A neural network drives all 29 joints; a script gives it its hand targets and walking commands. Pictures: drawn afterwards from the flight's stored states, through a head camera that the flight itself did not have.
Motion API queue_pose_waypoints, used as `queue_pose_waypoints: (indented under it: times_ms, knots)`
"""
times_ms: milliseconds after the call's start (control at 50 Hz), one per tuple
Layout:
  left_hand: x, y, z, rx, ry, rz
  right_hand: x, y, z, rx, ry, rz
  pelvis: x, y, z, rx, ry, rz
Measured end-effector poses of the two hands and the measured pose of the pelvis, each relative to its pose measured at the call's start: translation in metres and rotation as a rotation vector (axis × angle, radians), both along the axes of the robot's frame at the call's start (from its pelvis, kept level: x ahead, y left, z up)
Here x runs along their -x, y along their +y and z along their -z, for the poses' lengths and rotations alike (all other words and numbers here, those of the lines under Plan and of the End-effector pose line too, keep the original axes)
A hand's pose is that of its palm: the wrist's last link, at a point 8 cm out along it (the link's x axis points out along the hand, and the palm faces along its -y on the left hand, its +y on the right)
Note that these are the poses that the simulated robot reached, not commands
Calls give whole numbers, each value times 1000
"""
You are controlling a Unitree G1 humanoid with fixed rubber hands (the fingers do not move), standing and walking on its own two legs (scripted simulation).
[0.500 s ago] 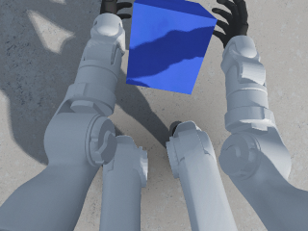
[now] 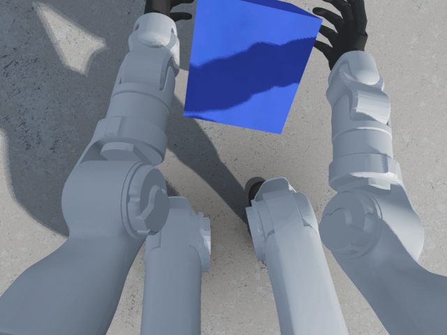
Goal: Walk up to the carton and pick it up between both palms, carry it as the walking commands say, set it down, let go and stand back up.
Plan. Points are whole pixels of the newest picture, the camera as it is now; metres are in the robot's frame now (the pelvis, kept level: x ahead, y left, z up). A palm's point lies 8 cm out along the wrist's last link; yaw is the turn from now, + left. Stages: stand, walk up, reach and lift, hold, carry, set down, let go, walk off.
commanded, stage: set down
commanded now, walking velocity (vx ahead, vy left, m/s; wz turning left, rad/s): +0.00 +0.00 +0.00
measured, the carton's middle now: (242, 54) +0.53 -0.08 -0.26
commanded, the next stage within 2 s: none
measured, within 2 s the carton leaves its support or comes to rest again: rests again in 1.24 s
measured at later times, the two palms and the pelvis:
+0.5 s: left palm (161, 13) +0.57 +0.04 -0.15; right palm (343, 48) +0.50 -0.21 -0.15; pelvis +0.01 +0.00 +0.00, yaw +0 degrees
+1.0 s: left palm (161, 31) +0.55 +0.05 -0.18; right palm (334, 60) +0.49 -0.21 -0.18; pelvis +0.01 +0.00 -0.01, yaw +0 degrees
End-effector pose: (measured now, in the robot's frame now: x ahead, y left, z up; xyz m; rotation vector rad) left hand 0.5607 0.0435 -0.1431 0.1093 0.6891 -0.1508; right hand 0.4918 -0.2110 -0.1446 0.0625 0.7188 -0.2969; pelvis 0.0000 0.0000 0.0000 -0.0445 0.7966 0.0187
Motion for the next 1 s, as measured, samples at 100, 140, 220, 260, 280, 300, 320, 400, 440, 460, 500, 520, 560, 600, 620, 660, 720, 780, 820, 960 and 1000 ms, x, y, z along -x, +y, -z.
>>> queue_pose_waypoints:
  times_ms: [100, 140, 220, 260, 280, 300, 320, 400, 440, 460, 500, 520, 560, 600, 620, 660, 720, 780, 820, 960, 1000]
  knots:
    - [-2, 0, 2, 5, -4, 4, -2, -1, 2, 0, -3, -2, -2, 0, 0, 1, 7, 1]
    - [-2, -1, 3, 9, -2, 13, -3, -1, 2, -1, -5, -4, -3, -1, 0, 1, 9, 1]
    - [-3, -1, 4, 10, -8, 13, -4, -2, 3, -1, -8, -5, -4, -1, 0, 1, 12, 2]
    - [-4, -1, 5, 11, -10, 15, -5, -2, 4, -1, -9, -6, -4, -1, 1, 2, 13, 2]
    - [-4, -1, 5, 12, -11, 16, -5, -2, 4, -1, -10, -7, -4, -1, 1, 2, 14, 2]
    - [-5, -1, 6, 12, -12, 17, -5, -3, 4, -1, -11, -7, -5, -1, 1, 2, 14, 2]
    - [-5, -1, 6, 13, -13, 17, -5, -3, 5, -1, -12, -8, -5, -1, 1, 2, 14, 3]
    - [-6, -1, 7, 14, -17, 21, -6, -3, 6, -1, -15, -10, -6, -1, 2, 2, 15, 3]
    - [-7, -1, 7, 15, -19, 23, -7, -3, 7, -4, -14, -17, -6, -1, 2, 2, 15, 3]
    - [-7, -1, 8, 13, -20, 23, -7, -2, 7, -5, -14, -18, -6, -1, 2, 2, 15, 3]
    - [-7, 0, 8, 14, -22, 24, -7, -2, 8, -4, -17, -15, -6, -2, 3, 3, 14, 3]
    - [-7, 0, 8, 14, -22, 25, -7, -2, 8, -3, -18, -15, -6, -2, 3, 3, 14, 2]
    - [-8, 0, 9, 15, -24, 27, -7, -3, 9, -3, -19, -16, -7, -2, 3, 3, 14, 2]
    - [-8, 0, 9, 15, -25, 29, -7, -3, 9, -3, -20, -17, -7, -2, 4, 3, 14, 2]
    - [-8, 0, 9, 15, -26, 29, -7, -3, 10, -2, -19, -17, -7, -2, 4, 3, 14, 2]
    - [-9, 0, 10, 15, -26, 31, -7, -4, 11, -2, -18, -17, -7, -2, 5, 3, 13, 2]
    - [-7, 0, 12, 14, -19, 36, -5, -3, 14, -6, -10, -20, -7, -2, 5, 3, 13, 2]
    - [-5, 1, 16, 11, -10, 41, -4, -2, 17, -8, -3, -24, -7, -2, 6, 2, 12, 2]
    - [-4, 2, 18, 8, -9, 37, -3, -3, 19, -8, -3, -19, -7, -2, 6, 2, 10, 2]
    - [3, 5, 30, -5, 13, 49, 2, -1, 29, -9, 21, -25, -7, -3, 8, 0, -1, 2]
    - [7, 6, 34, -10, 19, 51, 5, 1, 33, -7, 33, -28, -6, -4, 8, -1, -7, 3]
